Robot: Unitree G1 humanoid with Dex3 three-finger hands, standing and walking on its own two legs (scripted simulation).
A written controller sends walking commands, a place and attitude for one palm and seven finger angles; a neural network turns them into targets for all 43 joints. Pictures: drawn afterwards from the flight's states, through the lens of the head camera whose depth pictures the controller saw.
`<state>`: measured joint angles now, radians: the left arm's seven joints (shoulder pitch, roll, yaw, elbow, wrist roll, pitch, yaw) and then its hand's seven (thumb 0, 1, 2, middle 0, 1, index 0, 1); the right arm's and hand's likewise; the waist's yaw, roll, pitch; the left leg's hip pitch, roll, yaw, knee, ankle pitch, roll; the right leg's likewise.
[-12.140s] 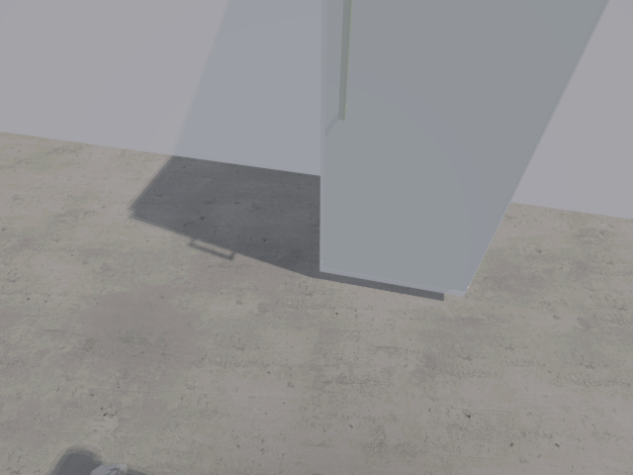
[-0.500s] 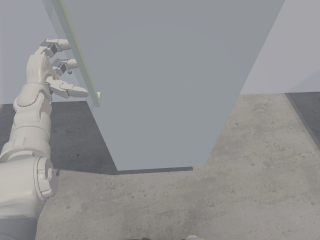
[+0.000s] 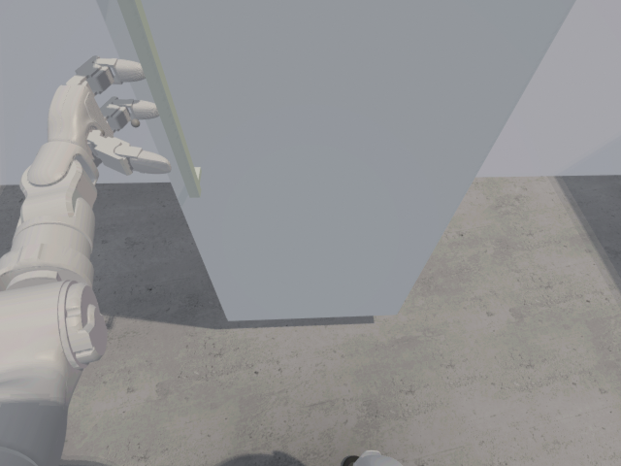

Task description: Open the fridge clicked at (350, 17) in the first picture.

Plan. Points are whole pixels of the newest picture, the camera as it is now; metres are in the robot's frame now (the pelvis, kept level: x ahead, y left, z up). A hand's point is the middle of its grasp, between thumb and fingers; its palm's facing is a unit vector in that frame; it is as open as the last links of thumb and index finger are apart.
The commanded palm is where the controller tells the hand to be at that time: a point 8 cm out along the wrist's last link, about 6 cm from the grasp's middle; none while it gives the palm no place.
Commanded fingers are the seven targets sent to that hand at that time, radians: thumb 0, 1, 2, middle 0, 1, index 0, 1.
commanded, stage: slide the fingers in behind the handle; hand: left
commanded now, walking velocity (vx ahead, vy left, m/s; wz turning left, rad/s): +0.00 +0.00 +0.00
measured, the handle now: (165, 89) +0.54 +0.16 +0.18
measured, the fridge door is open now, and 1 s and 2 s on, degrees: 0 0 0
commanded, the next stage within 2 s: grip the handle and tug to test in 1.70 s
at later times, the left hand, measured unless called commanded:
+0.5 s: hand (148, 130) +0.48 +0.18 +0.16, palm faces +0.00 -1.00 +0.00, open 14.0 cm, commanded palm +0.45 +0.23 +0.16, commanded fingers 0.00 -0.50 0.30 -0.30 -1.20 -0.30 -1.20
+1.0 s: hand (180, 129) +0.48 +0.14 +0.16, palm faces -0.02 -1.00 +0.00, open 14.0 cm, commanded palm +0.45 +0.20 +0.16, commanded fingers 0.00 -0.50 0.30 -0.30 -1.20 -0.30 -1.20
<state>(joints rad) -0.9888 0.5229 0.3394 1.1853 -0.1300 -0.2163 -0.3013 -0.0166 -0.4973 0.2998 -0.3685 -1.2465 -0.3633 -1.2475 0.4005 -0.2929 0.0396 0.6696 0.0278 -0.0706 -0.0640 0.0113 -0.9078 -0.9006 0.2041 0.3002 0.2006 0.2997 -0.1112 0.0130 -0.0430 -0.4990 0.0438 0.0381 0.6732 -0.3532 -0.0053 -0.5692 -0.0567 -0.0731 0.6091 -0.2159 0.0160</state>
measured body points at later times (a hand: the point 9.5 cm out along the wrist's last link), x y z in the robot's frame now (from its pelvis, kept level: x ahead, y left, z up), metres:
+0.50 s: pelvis +0.01 +0.00 +0.00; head +0.06 +0.00 +0.45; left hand +0.47 +0.23 +0.16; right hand +0.08 -0.26 -0.11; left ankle -0.02 +0.12 -0.72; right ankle +0.05 -0.14 -0.72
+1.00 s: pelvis +0.01 -0.01 +0.00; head +0.05 -0.01 +0.45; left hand +0.48 +0.20 +0.16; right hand +0.07 -0.27 -0.11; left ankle -0.02 +0.12 -0.72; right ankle +0.05 -0.14 -0.72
